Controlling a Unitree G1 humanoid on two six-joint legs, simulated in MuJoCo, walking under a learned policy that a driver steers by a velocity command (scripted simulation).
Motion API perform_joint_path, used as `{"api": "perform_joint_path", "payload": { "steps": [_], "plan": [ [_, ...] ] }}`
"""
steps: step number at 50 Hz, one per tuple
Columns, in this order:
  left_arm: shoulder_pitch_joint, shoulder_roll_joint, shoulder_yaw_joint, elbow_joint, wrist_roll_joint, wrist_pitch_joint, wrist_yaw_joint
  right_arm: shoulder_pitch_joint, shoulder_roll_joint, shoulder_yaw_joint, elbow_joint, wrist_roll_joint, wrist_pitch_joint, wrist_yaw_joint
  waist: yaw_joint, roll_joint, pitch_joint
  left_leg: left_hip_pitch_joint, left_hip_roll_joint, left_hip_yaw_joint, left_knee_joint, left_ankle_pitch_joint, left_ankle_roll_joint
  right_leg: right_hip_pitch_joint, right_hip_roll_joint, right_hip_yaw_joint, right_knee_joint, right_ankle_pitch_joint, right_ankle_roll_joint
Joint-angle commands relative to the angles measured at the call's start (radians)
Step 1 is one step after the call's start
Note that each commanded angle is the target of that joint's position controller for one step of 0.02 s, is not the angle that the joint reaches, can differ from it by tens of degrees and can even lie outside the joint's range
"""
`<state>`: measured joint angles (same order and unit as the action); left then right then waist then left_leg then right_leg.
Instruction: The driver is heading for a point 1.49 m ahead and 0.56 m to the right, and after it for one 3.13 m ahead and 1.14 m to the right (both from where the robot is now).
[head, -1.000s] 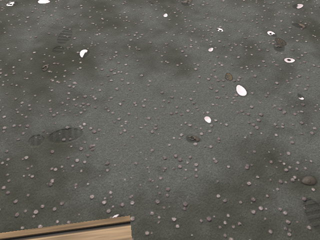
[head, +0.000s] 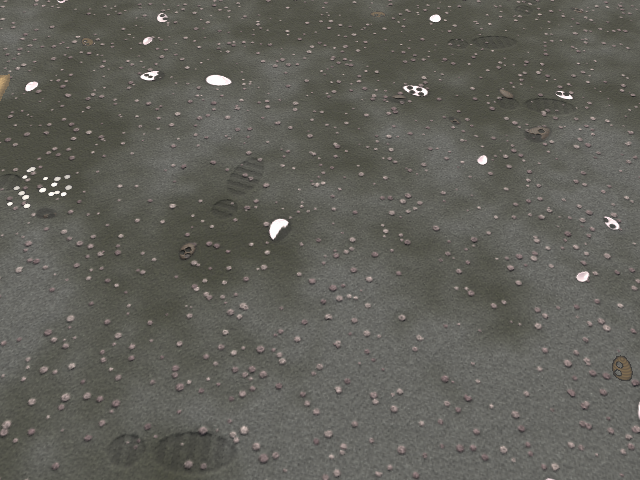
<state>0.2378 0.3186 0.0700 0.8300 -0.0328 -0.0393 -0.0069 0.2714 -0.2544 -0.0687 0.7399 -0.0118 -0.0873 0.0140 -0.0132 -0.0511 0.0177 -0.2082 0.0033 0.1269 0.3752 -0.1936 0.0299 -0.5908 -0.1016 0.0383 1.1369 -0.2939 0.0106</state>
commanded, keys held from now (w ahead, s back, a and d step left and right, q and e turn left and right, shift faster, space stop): w+e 0.76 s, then w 0.24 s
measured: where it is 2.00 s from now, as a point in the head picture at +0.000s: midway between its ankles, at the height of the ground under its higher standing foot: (494, 283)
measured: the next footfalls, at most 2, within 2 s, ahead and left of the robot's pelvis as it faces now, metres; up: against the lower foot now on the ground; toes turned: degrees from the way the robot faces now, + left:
right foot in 0.30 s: +0.31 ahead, -0.17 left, +0.00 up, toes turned -14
left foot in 0.80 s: +0.64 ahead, -0.08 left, +0.00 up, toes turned -32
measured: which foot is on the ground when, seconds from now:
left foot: down 0.00-0.32, up 0.34-0.78, down 0.80-1.00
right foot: up 0.00-0.28, down 0.30-0.80, up 0.82-1.00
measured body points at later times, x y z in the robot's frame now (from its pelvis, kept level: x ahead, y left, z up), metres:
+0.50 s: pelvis +0.26 -0.09 +0.00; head +0.29 -0.12 +0.44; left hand +0.43 +0.15 -0.11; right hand +0.34 -0.40 -0.10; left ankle +0.32 +0.09 -0.66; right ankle +0.27 -0.16 -0.74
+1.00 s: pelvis +0.54 -0.14 +0.00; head +0.56 -0.14 +0.45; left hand +0.80 +0.02 -0.11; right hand +0.46 -0.41 -0.11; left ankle +0.60 -0.06 -0.74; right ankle +0.46 -0.25 -0.67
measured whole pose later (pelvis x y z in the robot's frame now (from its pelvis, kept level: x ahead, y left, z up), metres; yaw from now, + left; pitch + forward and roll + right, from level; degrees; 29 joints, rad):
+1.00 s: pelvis +0.54 -0.14 +0.00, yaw -32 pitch +2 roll +1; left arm 0.25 0.30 0.06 0.69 -0.01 -0.04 0.00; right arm 0.29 -0.26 -0.06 0.79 -0.01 -0.10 0.02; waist -0.04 -0.05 0.01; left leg -0.23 -0.05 0.02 0.38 -0.18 0.04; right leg -0.54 -0.03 0.06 1.09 -0.34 -0.02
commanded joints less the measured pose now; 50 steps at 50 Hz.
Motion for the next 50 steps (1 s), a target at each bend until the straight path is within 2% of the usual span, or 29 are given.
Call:
{"api": "perform_joint_path", "payload": {
  "steps": [1,6,11,13,14,15,16,17,18,19,20,21,22,25,28,31,33,36,38,39,40,41,42,43,44,45,47,48,50],
  "plan": [
    [0.013,0.018,0.007,-0.066,0.007,0.012,0.001,-0.057,-0.119,-0.035,-0.047,-0.006,-0.032,-0.014,0.031,0.122,0.0,0.06,0.286,-0.161,-0.243,0.201,0.174,-0.106,-0.05,0.066,-0.059,0.116,0.014],
    [-0.136,-0.007,-0.008,-0.117,0.014,0.005,-0.032,-0.018,-0.169,-0.052,-0.012,0.003,-0.02,-0.03,-0.017,0.098,0.045,0.099,0.268,-0.002,-0.253,0.21,0.138,-0.077,-0.027,-0.004,-0.34,0.321,-0.005],
    [-0.232,0.02,-0.003,-0.178,0.014,0.01,-0.055,0.026,-0.21,-0.07,0.026,0.032,0.009,-0.032,-0.037,0.103,0.075,0.248,0.311,0.055,-0.171,0.306,0.104,-0.081,0.002,-0.071,-0.462,0.194,-0.066],
    [-0.173,0.052,0.016,-0.182,0.014,0.014,-0.056,0.011,-0.242,-0.078,0.026,0.041,0.024,-0.035,0.011,0.132,0.014,0.277,0.305,0.085,-0.021,0.645,0.08,0.045,0.071,-0.136,-0.469,0.091,-0.107],
    [-0.054,0.085,0.038,-0.156,0.01,0.015,-0.053,-0.008,-0.247,-0.077,0.023,0.048,0.034,-0.035,0.084,0.125,-0.052,0.255,0.277,0.116,0.151,0.779,0.057,0.205,0.125,-0.171,-0.511,0.097,-0.137],
    [0.115,0.155,0.077,-0.108,0.006,0.019,-0.039,0.006,-0.221,-0.065,0.019,0.044,0.035,-0.037,0.159,0.094,-0.144,0.135,0.229,0.138,0.392,0.725,0.016,0.473,0.172,-0.157,-0.552,0.149,-0.174],
    [0.2,0.275,0.109,-0.091,0.002,0.028,-0.016,0.037,-0.127,-0.035,-0.017,0.004,0.026,-0.039,0.142,-0.122,-0.201,-0.207,0.139,0.139,0.758,0.145,-0.05,0.749,-0.043,0.222,-0.601,0.157,-0.272],
    [0.153,0.314,0.101,-0.138,0.01,0.008,-0.026,0.069,-0.067,-0.006,-0.06,0.004,-0.011,-0.033,0.069,-0.22,-0.366,-0.49,-0.047,-0.105,1.009,-0.425,-0.083,0.945,-0.227,0.794,-0.795,-0.059,-0.451],
    [0.154,0.217,0.072,-0.144,0.012,-0.007,-0.037,-0.054,-0.162,-0.025,-0.075,0.045,-0.038,-0.021,0.135,-0.064,-0.325,-0.603,0.004,-0.223,1.045,-0.368,-0.058,0.935,-0.225,0.749,-0.869,-0.084,-0.394],
    [0.13,0.174,0.061,-0.135,0.012,-0.019,-0.036,-0.097,-0.163,-0.023,-0.088,0.058,-0.053,-0.016,0.119,-0.049,-0.206,-0.639,0.043,-0.208,0.992,-0.283,-0.031,0.826,-0.194,0.605,-0.859,-0.034,-0.357],
    [0.064,0.141,0.05,-0.144,0.01,-0.023,-0.034,-0.098,-0.153,-0.022,-0.074,0.034,-0.059,-0.026,0.072,0.029,-0.135,-0.586,0.089,-0.21,0.904,-0.206,-0.024,0.68,-0.148,0.491,-0.848,0.058,-0.319],
    [0.007,0.097,0.037,-0.157,0.016,-0.023,-0.029,-0.093,-0.164,-0.031,-0.062,0.009,-0.052,-0.034,0.036,0.031,-0.093,-0.513,0.116,-0.21,0.826,-0.155,-0.023,0.563,-0.107,0.397,-0.859,0.16,-0.293],
    [-0.019,0.096,0.033,-0.175,0.03,-0.023,-0.023,-0.071,-0.167,-0.034,-0.063,0.007,-0.039,-0.031,0.006,-0.016,-0.089,-0.449,0.125,-0.218,0.799,-0.126,-0.031,0.482,-0.096,0.376,-0.877,0.226,-0.302],
    [-0.007,0.111,0.039,-0.178,0.023,-0.03,-0.005,-0.083,-0.134,-0.028,-0.067,-0.003,-0.014,-0.029,-0.005,0.012,-0.073,-0.41,0.11,-0.191,0.668,-0.061,-0.069,0.392,-0.056,0.284,-0.906,0.355,-0.304],
    [0.041,0.13,0.045,-0.164,0.014,-0.026,0.014,-0.194,-0.099,-0.012,-0.098,-0.005,-0.011,-0.025,0.032,0.002,-0.04,-0.42,0.077,-0.184,0.446,0.122,-0.096,0.371,-0.017,0.228,-0.905,0.351,-0.269],
    [0.077,0.131,0.046,-0.153,0.01,-0.017,0.022,-0.293,-0.086,-0.002,-0.119,0.008,-0.019,-0.01,0.073,-0.032,-0.019,-0.352,0.028,-0.176,0.246,0.259,-0.099,0.351,0.006,0.222,-0.894,0.244,-0.235],
    [0.111,0.134,0.048,-0.141,0.006,-0.012,0.023,-0.338,-0.098,-0.004,-0.133,0.018,-0.028,0.001,0.091,-0.038,-0.01,-0.323,0.011,-0.185,0.185,0.278,-0.093,0.37,-0.012,0.263,-0.869,0.207,-0.231],
    [0.128,0.126,0.048,-0.136,0.006,-0.002,0.028,-0.333,-0.134,-0.016,-0.138,0.022,-0.042,0.014,0.078,-0.055,-0.012,-0.288,-0.001,-0.209,0.116,0.202,-0.065,0.447,-0.041,0.349,-0.788,0.187,-0.213],
    [0.105,0.122,0.049,-0.144,0.008,0.004,0.029,-0.254,-0.153,-0.029,-0.121,0.024,-0.051,0.013,0.03,-0.087,-0.028,-0.185,-0.007,-0.194,0.082,0.136,-0.033,0.459,-0.038,0.383,-0.719,0.229,-0.19],
    [0.094,0.092,0.039,-0.15,0.013,0.004,0.027,-0.157,-0.175,-0.042,-0.094,0.016,-0.056,0.008,-0.018,-0.079,-0.08,-0.047,0.001,-0.179,0.055,0.149,-0.003,0.446,0.003,0.35,-0.628,0.298,-0.163],
    [0.097,0.034,0.016,-0.164,0.025,-0.001,0.022,-0.022,-0.217,-0.053,-0.079,-0.006,-0.06,0.002,-0.075,-0.009,-0.207,0.189,0.134,-0.297,0.082,0.115,0.06,0.358,0.056,0.28,-0.392,0.238,-0.128],
    [0.239,-0.031,-0.003,-0.181,0.005,-0.011,0.025,0.096,-0.308,-0.076,-0.044,-0.023,-0.05,0.003,-0.034,0.285,-0.339,0.532,0.351,-0.733,0.017,-0.062,0.227,0.018,0.208,0.146,-0.043,-0.117,-0.048],
    [0.267,0.038,0.001,-0.162,-0.01,-0.017,0.026,0.12,-0.244,-0.065,-0.023,0.01,-0.044,0.013,-0.044,0.346,-0.321,0.554,0.41,-0.962,-0.073,-0.312,0.266,-0.157,0.169,0.155,0.12,-0.289,-0.033],
    [0.168,0.109,0.018,-0.162,-0.009,-0.016,0.025,0.068,-0.168,-0.043,-0.034,0.02,-0.039,0.011,-0.069,0.223,-0.177,0.439,0.365,-0.832,-0.092,-0.355,0.225,-0.206,0.126,0.164,0.175,-0.204,-0.03],
    [0.08,0.113,0.019,-0.181,0.005,-0.015,0.025,0.019,-0.141,-0.032,-0.042,0.012,-0.03,0.009,-0.064,0.143,-0.1,0.321,0.319,-0.688,-0.095,-0.263,0.192,-0.191,0.093,0.124,0.165,-0.134,-0.03],
    [0.023,0.1,0.018,-0.2,0.019,-0.019,0.022,-0.015,-0.124,-0.024,-0.036,0.005,-0.024,0.008,-0.049,0.116,-0.036,0.213,0.279,-0.594,-0.116,-0.146,0.185,-0.175,0.07,0.113,0.108,-0.087,-0.032],
    [0.023,0.068,0.016,-0.205,0.018,-0.02,0.012,-0.035,-0.102,-0.012,-0.026,-0.003,-0.027,0.005,-0.008,0.148,-0.019,0.113,0.226,-0.479,-0.155,0.001,0.173,-0.093,0.031,0.095,0.011,-0.038,-0.035],
    [0.034,0.048,0.012,-0.203,0.016,-0.019,0.008,-0.03,-0.104,-0.012,-0.018,0.003,-0.029,0.005,0.002,0.159,-0.027,0.1,0.22,-0.448,-0.169,0.045,0.181,-0.077,0.024,0.078,-0.03,-0.036,-0.032],
    [-0.001,0.022,0.0,-0.217,0.023,-0.018,0.005,-0.016,-0.138,-0.019,0.0,0.015,-0.032,0.003,0.003,0.148,-0.016,0.081,0.226,-0.395,-0.201,0.126,0.202,-0.086,0.009,0.047,-0.131,-0.004,-0.019]
  ]
}}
